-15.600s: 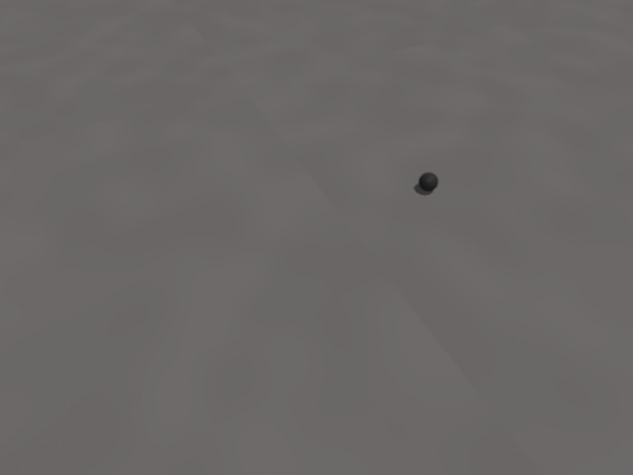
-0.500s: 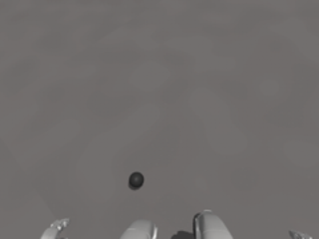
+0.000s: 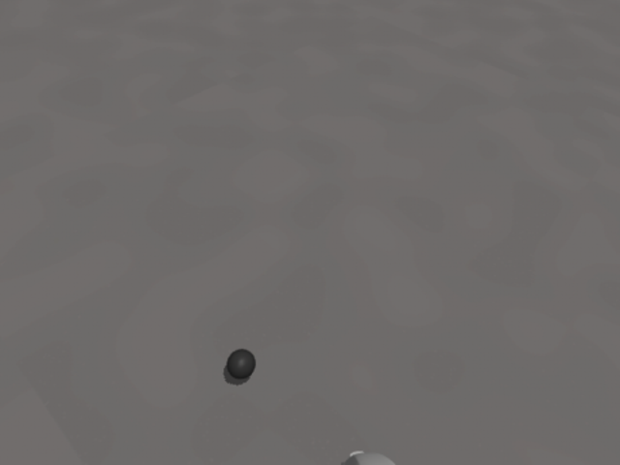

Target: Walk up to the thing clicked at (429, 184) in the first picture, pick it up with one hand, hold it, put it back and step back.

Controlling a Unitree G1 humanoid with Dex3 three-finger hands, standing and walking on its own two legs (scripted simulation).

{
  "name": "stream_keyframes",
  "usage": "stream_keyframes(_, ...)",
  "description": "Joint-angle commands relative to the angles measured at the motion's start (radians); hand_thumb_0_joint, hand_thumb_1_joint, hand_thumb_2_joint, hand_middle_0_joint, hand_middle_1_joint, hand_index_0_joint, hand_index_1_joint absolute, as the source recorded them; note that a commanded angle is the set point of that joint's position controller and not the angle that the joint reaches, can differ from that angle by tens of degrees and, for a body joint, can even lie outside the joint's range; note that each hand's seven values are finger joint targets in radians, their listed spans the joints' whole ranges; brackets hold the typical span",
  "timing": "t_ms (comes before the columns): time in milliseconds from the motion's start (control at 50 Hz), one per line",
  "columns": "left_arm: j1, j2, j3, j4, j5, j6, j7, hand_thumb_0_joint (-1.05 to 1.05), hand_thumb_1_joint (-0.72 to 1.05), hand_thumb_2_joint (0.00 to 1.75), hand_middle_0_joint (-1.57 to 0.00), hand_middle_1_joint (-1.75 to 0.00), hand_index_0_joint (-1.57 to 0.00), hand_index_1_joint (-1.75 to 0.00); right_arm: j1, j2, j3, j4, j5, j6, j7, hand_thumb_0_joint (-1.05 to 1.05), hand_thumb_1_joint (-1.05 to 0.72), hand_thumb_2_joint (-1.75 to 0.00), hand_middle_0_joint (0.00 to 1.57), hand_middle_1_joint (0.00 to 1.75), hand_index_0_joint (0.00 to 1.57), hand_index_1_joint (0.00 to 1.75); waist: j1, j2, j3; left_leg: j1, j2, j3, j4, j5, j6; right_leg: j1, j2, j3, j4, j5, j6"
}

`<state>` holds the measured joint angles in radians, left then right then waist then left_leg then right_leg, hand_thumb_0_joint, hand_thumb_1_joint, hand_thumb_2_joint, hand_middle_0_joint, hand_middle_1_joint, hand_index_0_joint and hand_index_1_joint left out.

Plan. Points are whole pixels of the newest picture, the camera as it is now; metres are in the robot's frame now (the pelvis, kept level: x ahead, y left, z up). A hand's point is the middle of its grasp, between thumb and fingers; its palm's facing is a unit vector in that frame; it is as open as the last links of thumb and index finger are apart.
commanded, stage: walk up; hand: left
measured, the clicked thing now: (241, 363) +0.50 +0.20 -0.72
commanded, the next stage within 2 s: none
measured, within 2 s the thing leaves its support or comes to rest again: neither
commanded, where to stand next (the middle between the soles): +0.11 -0.02 m, yaw -3 degrees
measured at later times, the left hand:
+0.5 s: hand out of the picture +0.14 +0.23 -0.10, palm faces -0.07 -0.87 -0.48, open 7.4 cm
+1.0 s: hand out of the picture +0.12 +0.25 -0.15, palm faces -0.08 -0.89 -0.44, open 7.4 cm
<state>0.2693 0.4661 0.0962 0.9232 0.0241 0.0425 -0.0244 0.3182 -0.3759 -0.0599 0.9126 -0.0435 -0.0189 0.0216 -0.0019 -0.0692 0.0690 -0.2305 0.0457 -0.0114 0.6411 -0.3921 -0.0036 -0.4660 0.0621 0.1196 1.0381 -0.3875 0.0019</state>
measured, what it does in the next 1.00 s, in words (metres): steps on the spot: right foot, then left foot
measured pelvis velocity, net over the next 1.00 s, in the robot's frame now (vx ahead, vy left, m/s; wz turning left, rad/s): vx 0.02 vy -0.01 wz -0.09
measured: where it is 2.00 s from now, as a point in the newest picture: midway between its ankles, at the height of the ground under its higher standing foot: outside the picture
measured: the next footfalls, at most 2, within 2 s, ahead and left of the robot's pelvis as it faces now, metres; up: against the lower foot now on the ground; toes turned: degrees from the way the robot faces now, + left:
right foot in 0.16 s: +0.08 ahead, -0.16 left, +0.00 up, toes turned -3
left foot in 0.62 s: +0.17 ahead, +0.08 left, +0.00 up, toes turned -5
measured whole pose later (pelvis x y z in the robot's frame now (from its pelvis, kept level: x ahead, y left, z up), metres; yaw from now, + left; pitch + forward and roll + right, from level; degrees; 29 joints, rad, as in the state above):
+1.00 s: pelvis +0.02 -0.01 -0.02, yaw -5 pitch -4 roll -1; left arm 0.19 0.37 0.05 0.87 0.01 0.01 0.03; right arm 0.09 -0.39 -0.06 0.75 -0.02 0.05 0.02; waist 0.01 0.05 0.18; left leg -0.44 0.00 0.01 0.73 -0.22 0.03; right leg -0.25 0.06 0.00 0.74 -0.43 -0.04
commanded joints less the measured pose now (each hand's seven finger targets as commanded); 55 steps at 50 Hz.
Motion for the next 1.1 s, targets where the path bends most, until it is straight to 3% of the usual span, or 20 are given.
stream_keyframes(0, -0.161, 0.183, 0.035, -0.153, 0.012, -0.068, -0.022, 0.0, 0.9, 0.9, -0.2, -0.3, -0.2, -0.3, 0.08, -0.347, -0.1, -0.086, -0.001, -0.05, -0.025, 0.0, -0.9, -0.9, 0.2, 0.3, 0.2, 0.3, -0.1, 0.281, 0.014, 0.325, 0.279, -0.375, -0.317, -0.183, 0.258, -0.27, -0.067, -0.009, -0.185, -0.122, 0.006)
stream_keyframes(60, -0.162, 0.16, 0.024, -0.152, 0.011, -0.088, -0.031, 0.0, 0.9, 0.9, -0.2, -0.3, -0.2, -0.3, 0.106, -0.342, -0.09, -0.095, 0.007, -0.052, -0.019, 0.0, -0.9, -0.9, 0.2, 0.3, 0.2, 0.3, -0.1, 0.305, 0.046, 0.285, 0.27, -0.281, -0.261, 0.152, 0.255, -0.171, -0.073, -0.08, -0.323, -0.185, -0.017)
stream_keyframes(140, 0.248, 0.18, 0.055, -0.019, -0.003, -0.113, -0.014, 0.0, 0.9, 0.9, -0.2, -0.3, -0.2, -0.3, -0.068, -0.247, -0.051, -0.175, 0.021, -0.036, -0.007, 0.0, -0.9, -0.9, 0.2, 0.3, 0.2, 0.3, 0.137, 0.114, -0.087, -0.061, 0.076, 0.007, 0.205, 0.342, 0.129, 0.476, -0.048, -0.138, -0.667, 0.163, -0.031)
stream_keyframes(180, 0.259, 0.324, 0.08, -0.055, 0.002, -0.126, 0.007, 0.0, 0.9, 0.9, -0.2, -0.3, -0.2, -0.3, -0.067, -0.183, -0.029, -0.23, 0.043, -0.029, -0.015, 0.0, -0.9, -0.9, 0.2, 0.3, 0.2, 0.3, 0.118, -0.11, -0.055, -0.498, -0.117, -0.064, 0.502, -0.161, 0.036, 0.582, -0.423, 0.59, -0.829, -0.055, -0.149)
stream_keyframes(200, 0.178, 0.33, 0.074, -0.088, -0.001, -0.121, 0.001, 0.0, 0.9, 0.9, -0.2, -0.3, -0.2, -0.3, -0.071, -0.266, -0.055, -0.212, 0.036, -0.021, -0.022, 0.0, -0.9, -0.9, 0.2, 0.3, 0.2, 0.3, 0.09, 0.017, 0.008, -0.454, -0.044, -0.143, 0.537, -0.16, 0.047, 0.447, -0.476, 0.613, -0.839, -0.181, -0.215)
stream_keyframes(280, 0.084, 0.208, 0.033, -0.109, -0.03, -0.146, 0.024, 0.0, 0.9, 0.9, -0.2, -0.3, -0.2, -0.3, 0.06, -0.238, -0.049, -0.123, 0.052, -0.013, -0.004, 0.0, -0.9, -0.9, 0.2, 0.3, 0.2, 0.3, -0.005, 0.036, 0.106, -0.37, -0.018, -0.167, 0.425, 0.078, 0.037, 0.347, -0.286, 0.166, -0.771, 0.301, -0.069)
stream_keyframes(340, 0.056, 0.17, 0.013, -0.122, -0.019, -0.155, 0.051, 0.0, 0.9, 0.9, -0.2, -0.3, -0.2, -0.3, 0.068, -0.193, -0.045, -0.108, 0.041, 0.02, -0.013, 0.0, -0.9, -0.9, 0.2, 0.3, 0.2, 0.3, -0.017, 0.004, 0.081, -0.247, -0.04, -0.145, 0.359, 0.103, -0.001, 0.26, -0.278, 0.0, -0.677, 0.866, -0.106)
stream_keyframes(400, -0.025, 0.155, 0.003, -0.153, -0.027, -0.136, 0.071, 0.0, 0.9, 0.9, -0.2, -0.3, -0.2, -0.3, 0.031, -0.175, -0.04, -0.121, 0.046, 0.045, -0.018, 0.0, -0.9, -0.9, 0.2, 0.3, 0.2, 0.3, -0.019, -0.084, 0.08, -0.181, -0.08, -0.129, 0.315, 0.113, -0.003, 0.188, -0.288, -0.047, -0.646, 1.019, -0.112)
stream_keyframes(560, -0.014, 0.179, 0.017, -0.18, -0.042, -0.062, 0.09, 0.0, 0.9, 0.9, -0.2, -0.3, -0.2, -0.3, -0.053, -0.196, -0.053, -0.179, 0.014, 0.052, -0.021, 0.0, -0.9, -0.9, 0.2, 0.3, 0.2, 0.3, 0.02, -0.138, -0.081, -0.141, -0.067, -0.024, -0.025, 0.139, 0.041, 0.379, -0.306, -0.011, -0.374, 0.908, -0.156)
stream_keyframes(600, -0.006, 0.166, 0.01, -0.177, -0.062, -0.056, 0.096, 0.0, 0.9, 0.9, -0.2, -0.3, -0.2, -0.3, -0.038, -0.226, -0.067, -0.18, 0.001, 0.041, -0.016, 0.0, -0.9, -0.9, 0.2, 0.3, 0.2, 0.3, -0.004, -0.014, -0.136, -0.008, -0.026, -0.061, -0.181, 0.592, 0.083, 0.357, -0.235, -0.051, -0.214, 0.787, -0.081)
stream_keyframes(620, -0.001, 0.139, 0.003, -0.191, -0.071, -0.057, 0.097, 0.0, 0.9, 0.9, -0.2, -0.3, -0.2, -0.3, -0.043, -0.291, -0.088, -0.203, -0.005, 0.035, -0.016, 0.0, -0.9, -0.9, 0.2, 0.3, 0.2, 0.3, -0.02, 0.118, -0.204, 0.128, 0.089, -0.217, -0.115, 1.003, 0.162, 0.243, -0.116, -0.075, -0.047, 0.557, -0.026)
stream_keyframes(640, 0.029, 0.099, -0.002, -0.184, -0.076, -0.052, 0.104, 0.0, 0.9, 0.9, -0.2, -0.3, -0.2, -0.3, -0.058, -0.306, -0.096, -0.215, 0.0, 0.035, -0.013, 0.0, -0.9, -0.9, 0.2, 0.3, 0.2, 0.3, -0.016, 0.251, -0.225, 0.289, 0.207, -0.359, -0.08, 1.316, 0.261, 0.046, 0.025, -0.09, 0.119, -0.096, -0.006)
stream_keyframes(660, 0.023, 0.093, -0.003, -0.173, -0.074, -0.044, 0.119, 0.0, 0.9, 0.9, -0.2, -0.3, -0.2, -0.3, -0.025, -0.298, -0.094, -0.199, 0.018, 0.037, -0.014, 0.0, -0.9, -0.9, 0.2, 0.3, 0.2, 0.3, -0.04, 0.329, -0.26, 0.263, 0.278, -0.416, -0.093, 1.344, 0.341, 0.058, 0.005, -0.06, 0.151, -0.337, -0.017)
stream_keyframes(740, -0.003, 0.135, 0.01, -0.145, -0.066, -0.028, 0.104, 0.0, 0.9, 0.9, -0.2, -0.3, -0.2, -0.3, -0.133, -0.204, -0.069, -0.244, 0.022, 0.057, -0.029, 0.0, -0.9, -0.9, 0.2, 0.3, 0.2, 0.3, -0.014, 0.182, -0.179, 0.106, 0.149, -0.224, -0.115, 0.911, 0.226, 0.048, 0.001, -0.007, 0.201, -0.209, -0.026)
stream_keyframes(860, -0.013, 0.104, 0.004, -0.14, -0.031, -0.046, 0.085, 0.0, 0.9, 0.9, -0.2, -0.3, -0.2, -0.3, -0.135, -0.223, -0.065, -0.231, 0.015, 0.056, -0.023, 0.0, -0.9, -0.9, 0.2, 0.3, 0.2, 0.3, -0.027, 0.213, -0.143, 0.08, 0.188, -0.274, -0.152, 0.486, 0.26, 0.106, -0.045, -0.092, -0.134, -0.152, -0.002)
stream_keyframes(940, 0.093, 0.093, 0.014, -0.068, -0.001, -0.054, 0.063, 0.0, 0.9, 0.9, -0.2, -0.3, -0.2, -0.3, -0.206, -0.244, -0.059, -0.22, 0.027, 0.061, -0.02, 0.0, -0.9, -0.9, 0.2, 0.3, 0.2, 0.3, 0.041, 0.192, -0.114, -0.155, 0.168, -0.284, -0.14, 0.105, 0.185, 0.348, -0.044, -0.111, -0.5, 0.016, -0.053)
stream_keyframes(960, 0.092, 0.112, 0.02, -0.069, 0.011, -0.064, 0.061, 0.0, 0.9, 0.9, -0.2, -0.3, -0.2, -0.3, -0.188, -0.206, -0.045, -0.209, 0.035, 0.06, -0.021, 0.0, -0.9, -0.9, 0.2, 0.3, 0.2, 0.3, 0.042, 0.124, -0.106, -0.227, 0.117, -0.244, -0.064, 0.041, 0.127, 0.386, -0.082, -0.012, -0.589, -0.031, -0.077)
stream_keyframes(1000, -0.05, 0.26, 0.051, -0.127, 0.027, -0.067, 0.056, 0.0, 0.9, 0.9, -0.2, -0.3, -0.2, -0.3, -0.237, -0.207, -0.048, -0.21, 0.035, 0.053, -0.03, 0.0, -0.9, -0.9, 0.2, 0.3, 0.2, 0.3, 0.066, -0.124, 0.038, -0.28, -0.122, -0.123, 0.302, -0.186, 0.007, 0.034, -0.478, 0.504, -0.821, -0.315, -0.287)
stream_keyframes(1020, -0.138, 0.265, 0.045, -0.153, 0.026, -0.07, 0.057, 0.0, 0.9, 0.9, -0.2, -0.3, -0.2, -0.3, -0.23, -0.247, -0.065, -0.186, 0.029, 0.049, -0.036, 0.0, -0.9, -0.9, 0.2, 0.3, 0.2, 0.3, 0.032, -0.097, 0.11, -0.164, -0.075, -0.179, 0.388, -0.157, 0.001, -0.14, -0.514, 0.528, -0.833, -0.266, -0.315)
stream_keyframes(1080, -0.168, 0.125, 0.019, -0.142, 0.012, -0.082, 0.052, 0.0, 0.9, 0.9, -0.2, -0.3, -0.2, -0.3, -0.149, -0.196, -0.046, -0.114, 0.045, 0.03, -0.019, 0.0, -0.9, -0.9, 0.2, 0.3, 0.2, 0.3, -0.008, 0.0, 0.069, -0.18, -0.13, -0.144, 0.364, -0.056, 0.008, 0.074, -0.295, 0.144, -0.691, 0.148, -0.196)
